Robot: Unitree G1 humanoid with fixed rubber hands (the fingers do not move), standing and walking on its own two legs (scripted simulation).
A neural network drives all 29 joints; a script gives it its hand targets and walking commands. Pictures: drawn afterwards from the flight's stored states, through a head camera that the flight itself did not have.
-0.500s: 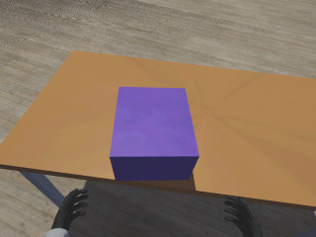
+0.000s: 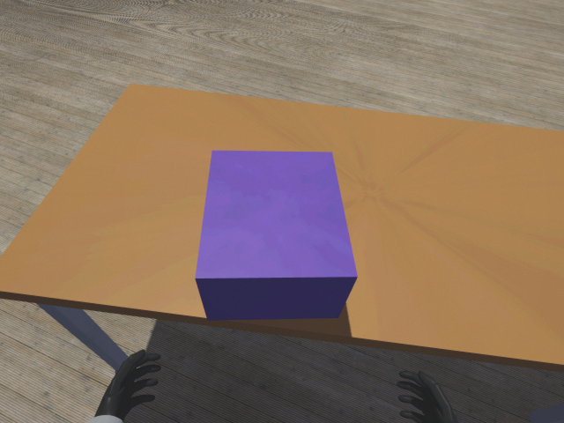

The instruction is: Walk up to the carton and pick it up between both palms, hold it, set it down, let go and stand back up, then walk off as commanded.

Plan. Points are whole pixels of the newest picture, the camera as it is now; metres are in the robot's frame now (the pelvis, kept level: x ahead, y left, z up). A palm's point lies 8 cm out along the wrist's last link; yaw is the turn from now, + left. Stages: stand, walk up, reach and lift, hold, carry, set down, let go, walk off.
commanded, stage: set down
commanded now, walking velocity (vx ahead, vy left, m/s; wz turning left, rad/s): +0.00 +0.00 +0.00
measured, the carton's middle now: (273, 231) +0.46 +0.03 -0.05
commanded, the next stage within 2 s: let go in 0.30 s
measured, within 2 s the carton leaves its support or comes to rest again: neither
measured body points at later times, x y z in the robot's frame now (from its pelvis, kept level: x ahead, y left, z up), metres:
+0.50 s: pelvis -0.02 +0.00 +0.00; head +0.01 +0.01 +0.45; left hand +0.14 +0.23 -0.10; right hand +0.15 -0.22 -0.09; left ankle -0.01 +0.14 -0.75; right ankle -0.03 -0.13 -0.75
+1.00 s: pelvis -0.01 +0.00 -0.01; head -0.01 +0.01 +0.44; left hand +0.12 +0.28 -0.12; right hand +0.10 -0.30 -0.11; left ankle -0.01 +0.14 -0.75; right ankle -0.03 -0.13 -0.75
